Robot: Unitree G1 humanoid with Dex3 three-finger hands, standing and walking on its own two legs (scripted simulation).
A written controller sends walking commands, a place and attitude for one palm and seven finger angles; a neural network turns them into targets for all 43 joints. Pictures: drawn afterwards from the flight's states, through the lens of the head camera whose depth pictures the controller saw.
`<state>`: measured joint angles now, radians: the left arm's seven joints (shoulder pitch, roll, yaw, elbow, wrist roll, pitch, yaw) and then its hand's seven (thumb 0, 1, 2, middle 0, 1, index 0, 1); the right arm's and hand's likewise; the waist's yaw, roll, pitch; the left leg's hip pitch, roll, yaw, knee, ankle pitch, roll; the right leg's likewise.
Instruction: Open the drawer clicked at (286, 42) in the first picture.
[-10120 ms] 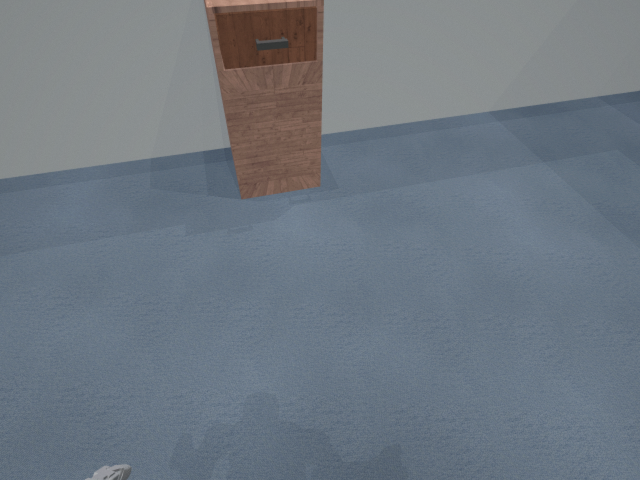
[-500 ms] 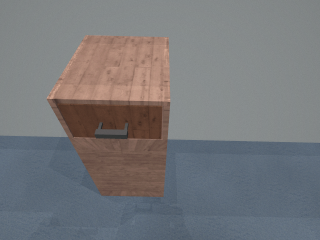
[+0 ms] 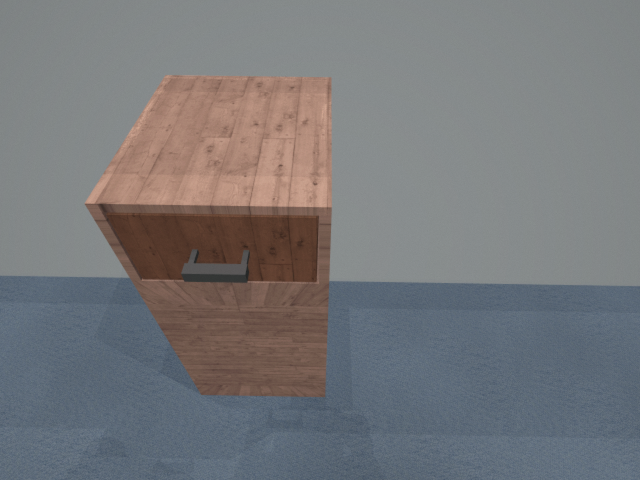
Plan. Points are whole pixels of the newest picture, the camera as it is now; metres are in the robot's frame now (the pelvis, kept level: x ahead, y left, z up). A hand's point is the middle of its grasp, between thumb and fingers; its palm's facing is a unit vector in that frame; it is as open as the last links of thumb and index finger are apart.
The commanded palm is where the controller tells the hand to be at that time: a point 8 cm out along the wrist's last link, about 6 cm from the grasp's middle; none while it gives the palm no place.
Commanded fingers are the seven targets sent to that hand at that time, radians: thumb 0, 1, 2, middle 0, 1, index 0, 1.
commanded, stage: shuffle to correct the standing spot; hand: left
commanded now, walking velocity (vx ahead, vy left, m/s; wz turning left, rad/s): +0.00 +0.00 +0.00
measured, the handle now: (218, 263) +0.47 +0.21 -0.06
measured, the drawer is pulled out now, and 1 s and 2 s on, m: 0.00 0.00 0.00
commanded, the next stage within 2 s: come to a stop and stand still in 0.08 s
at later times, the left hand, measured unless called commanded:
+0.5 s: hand out of the picture -0.02 +0.15 -0.17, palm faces +0.03 -0.98 -0.20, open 7.3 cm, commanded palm none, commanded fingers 0.00 0.90 0.90 -0.20 -0.30 -0.20 -0.30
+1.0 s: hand out of the picture +0.03 +0.21 -0.18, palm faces +0.02 -0.98 -0.22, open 7.3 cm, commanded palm none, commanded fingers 0.00 0.90 0.90 -0.20 -0.30 -0.20 -0.30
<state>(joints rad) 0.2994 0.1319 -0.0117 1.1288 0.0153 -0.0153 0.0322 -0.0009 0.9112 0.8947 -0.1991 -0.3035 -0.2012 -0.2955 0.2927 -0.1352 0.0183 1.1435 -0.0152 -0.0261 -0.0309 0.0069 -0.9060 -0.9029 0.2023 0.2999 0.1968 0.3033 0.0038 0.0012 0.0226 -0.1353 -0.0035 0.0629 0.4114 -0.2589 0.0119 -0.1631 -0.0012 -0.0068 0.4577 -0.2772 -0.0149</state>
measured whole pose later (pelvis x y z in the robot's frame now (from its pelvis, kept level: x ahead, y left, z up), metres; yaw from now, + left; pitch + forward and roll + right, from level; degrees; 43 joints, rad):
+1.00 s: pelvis +0.02 +0.03 -0.01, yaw -1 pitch -1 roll +0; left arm 0.28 0.14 0.00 1.10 0.01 -0.02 0.05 0.00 0.91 0.89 -0.20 -0.30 -0.20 -0.30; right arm 0.34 -0.14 0.02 1.10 -0.02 -0.03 -0.04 0.03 -0.93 -0.90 0.20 0.30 0.20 0.30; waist 0.00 0.03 -0.02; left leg -0.16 -0.05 0.06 0.52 -0.35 0.07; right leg -0.18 -0.03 0.02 0.53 -0.34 0.02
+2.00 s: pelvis -0.01 -0.01 +0.00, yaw -1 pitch -1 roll +1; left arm 0.33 0.11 -0.02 1.13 0.02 -0.02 0.04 0.00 0.91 0.89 -0.20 -0.30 -0.20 -0.30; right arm 0.30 -0.13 0.01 1.15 -0.01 -0.02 -0.03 0.01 -0.91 -0.90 0.20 0.30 0.20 0.30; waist 0.00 0.01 0.02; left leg -0.13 0.00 0.05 0.41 -0.26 0.01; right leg -0.17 0.02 0.01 0.46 -0.26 -0.03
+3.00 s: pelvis -0.01 +0.01 +0.00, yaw +0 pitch -2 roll +0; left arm 0.26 0.19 -0.01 1.01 0.01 -0.02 0.04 0.00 0.91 0.89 -0.20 -0.30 -0.20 -0.30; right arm 0.23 -0.20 0.00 1.02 -0.02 -0.02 -0.03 0.01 -0.91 -0.90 0.20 0.30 0.20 0.30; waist 0.00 0.00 -0.01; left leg -0.17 -0.01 0.04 0.50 -0.31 0.03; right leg -0.18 0.00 0.00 0.50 -0.29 0.00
